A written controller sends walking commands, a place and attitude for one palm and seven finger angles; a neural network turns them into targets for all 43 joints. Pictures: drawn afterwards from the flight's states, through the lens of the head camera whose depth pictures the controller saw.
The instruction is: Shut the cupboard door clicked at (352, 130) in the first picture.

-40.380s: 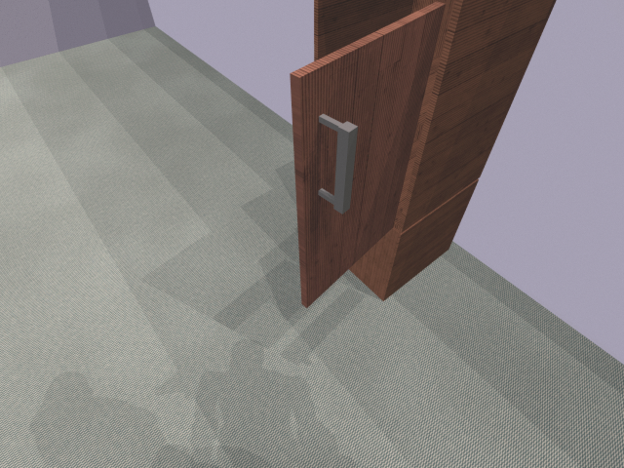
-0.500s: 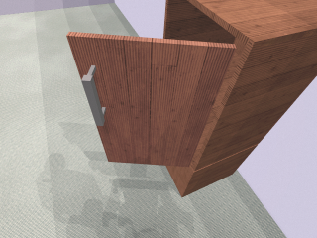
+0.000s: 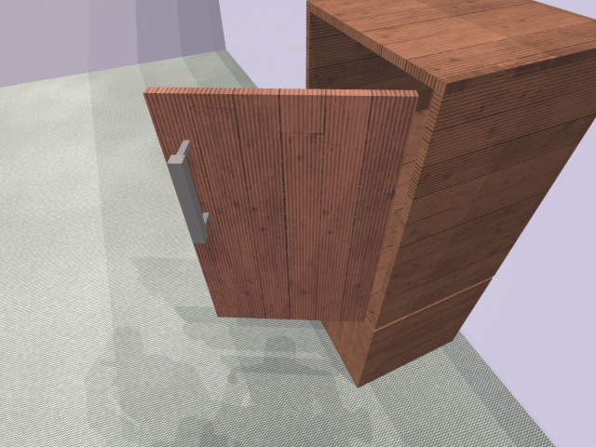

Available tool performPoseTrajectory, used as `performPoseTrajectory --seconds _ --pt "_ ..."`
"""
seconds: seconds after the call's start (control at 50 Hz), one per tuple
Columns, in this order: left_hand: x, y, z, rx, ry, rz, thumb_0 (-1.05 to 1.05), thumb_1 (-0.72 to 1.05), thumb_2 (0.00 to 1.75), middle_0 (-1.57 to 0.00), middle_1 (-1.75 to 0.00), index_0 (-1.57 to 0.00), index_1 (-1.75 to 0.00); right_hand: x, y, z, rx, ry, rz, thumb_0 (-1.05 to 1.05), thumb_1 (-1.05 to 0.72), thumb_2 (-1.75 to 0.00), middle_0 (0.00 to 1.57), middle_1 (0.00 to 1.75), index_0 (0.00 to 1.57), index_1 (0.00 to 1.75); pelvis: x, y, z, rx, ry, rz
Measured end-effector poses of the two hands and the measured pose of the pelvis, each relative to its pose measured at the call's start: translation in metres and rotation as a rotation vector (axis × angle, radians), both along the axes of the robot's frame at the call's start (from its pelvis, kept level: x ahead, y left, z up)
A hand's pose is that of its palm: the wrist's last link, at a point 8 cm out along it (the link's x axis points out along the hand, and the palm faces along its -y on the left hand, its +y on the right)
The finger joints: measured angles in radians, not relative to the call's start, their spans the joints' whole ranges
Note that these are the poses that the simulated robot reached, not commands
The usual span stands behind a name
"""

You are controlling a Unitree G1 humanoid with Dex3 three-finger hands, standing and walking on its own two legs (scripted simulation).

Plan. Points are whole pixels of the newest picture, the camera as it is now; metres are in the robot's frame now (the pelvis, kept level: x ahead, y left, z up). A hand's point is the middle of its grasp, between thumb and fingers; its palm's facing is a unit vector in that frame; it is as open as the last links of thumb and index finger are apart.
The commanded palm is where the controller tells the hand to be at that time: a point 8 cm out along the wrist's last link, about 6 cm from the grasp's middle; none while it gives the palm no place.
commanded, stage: come to a stop and stand still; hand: left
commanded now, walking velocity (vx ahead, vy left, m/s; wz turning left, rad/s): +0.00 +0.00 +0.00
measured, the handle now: (193, 194) +0.46 +0.21 +0.10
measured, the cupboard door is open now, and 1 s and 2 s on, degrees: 63 63 63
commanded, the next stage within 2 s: look again from close up in 0.28 s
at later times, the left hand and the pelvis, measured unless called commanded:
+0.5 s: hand out of the picture +0.03 +0.18 -0.17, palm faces -0.01 -0.98 -0.18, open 7.4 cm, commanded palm none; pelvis +0.02 +0.01 +0.01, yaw +0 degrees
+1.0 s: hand out of the picture +0.07 +0.19 -0.17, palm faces +0.00 -0.98 -0.18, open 7.4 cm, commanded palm none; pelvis +0.06 +0.02 +0.01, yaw -1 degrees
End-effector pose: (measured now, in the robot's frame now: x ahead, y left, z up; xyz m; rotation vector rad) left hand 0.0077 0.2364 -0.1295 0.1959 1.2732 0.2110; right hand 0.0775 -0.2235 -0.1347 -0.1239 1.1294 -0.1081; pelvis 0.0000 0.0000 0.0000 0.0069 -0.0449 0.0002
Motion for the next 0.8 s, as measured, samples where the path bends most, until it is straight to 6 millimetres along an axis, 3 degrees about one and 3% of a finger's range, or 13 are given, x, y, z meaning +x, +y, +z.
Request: performPoseTrajectory --seconds 0.22,0.34,0.44,0.56,0.8 --pt "0.014 -0.002 -0.003 -0.052 -0.003 -0.054 0.01 0.91 0.9 -0.2 -0.3 -0.2 -0.3 -0.084 -0.008 0.004 -0.05 0.21 -0.054 0.0 -0.91 -0.9 0.2 0.3 0.2 0.3 -0.006 0.005 0.005 -0.011 0.039 -0.005" --pt "0.016 -0.004 -0.007 -0.073 0.031 -0.056 0.01 0.91 0.9 -0.2 -0.3 -0.2 -0.3 -0.105 0.002 0.005 -0.043 0.291 -0.074 0.01 -0.91 -0.9 0.2 0.29 0.2 0.3 0.001 0.009 0.007 -0.01 0.047 -0.004" --pt "0.016 -0.004 -0.008 -0.083 0.065 -0.049 0.01 0.91 0.9 -0.2 -0.3 -0.2 -0.3 -0.097 0.014 0.005 -0.025 0.302 -0.074 0.01 -0.91 -0.9 0.2 0.3 0.2 0.3 0.011 0.011 0.009 -0.011 0.053 -0.004" --pt "0.02 -0.005 -0.008 -0.089 0.092 -0.035 0.01 0.91 0.9 -0.2 -0.3 -0.2 -0.3 -0.066 0.024 0.004 -0.013 0.264 -0.056 0.01 -0.91 -0.9 0.2 0.3 0.2 0.3 0.024 0.015 0.01 -0.011 0.052 -0.005" --pt "0.037 -0.003 -0.011 -0.098 0.119 -0.027 0.01 0.91 0.9 -0.2 -0.3 -0.2 -0.3 -0.015 0.015 0.008 -0.06 0.204 -0.041 0.01 -0.93 -0.9 0.2 0.3 0.2 0.3 0.048 0.02 0.011 -0.008 0.048 -0.012"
